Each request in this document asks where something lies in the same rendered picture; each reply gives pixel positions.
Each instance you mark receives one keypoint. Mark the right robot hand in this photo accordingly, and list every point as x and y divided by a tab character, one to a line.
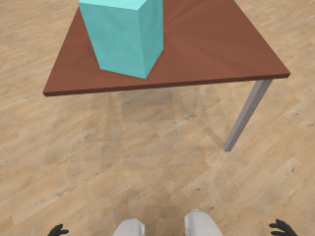
281	225

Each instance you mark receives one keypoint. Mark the robot thigh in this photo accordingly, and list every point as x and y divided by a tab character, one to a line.
130	227
198	223

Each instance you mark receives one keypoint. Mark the table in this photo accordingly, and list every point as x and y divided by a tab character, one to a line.
205	42

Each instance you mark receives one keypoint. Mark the left robot hand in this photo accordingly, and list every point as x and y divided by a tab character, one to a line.
56	231

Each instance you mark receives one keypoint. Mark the carton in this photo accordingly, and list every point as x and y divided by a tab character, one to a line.
126	35

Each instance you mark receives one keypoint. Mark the right robot thigh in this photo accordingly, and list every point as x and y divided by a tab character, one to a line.
198	223

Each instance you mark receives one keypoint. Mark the left robot thigh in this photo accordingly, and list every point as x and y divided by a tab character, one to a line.
130	227

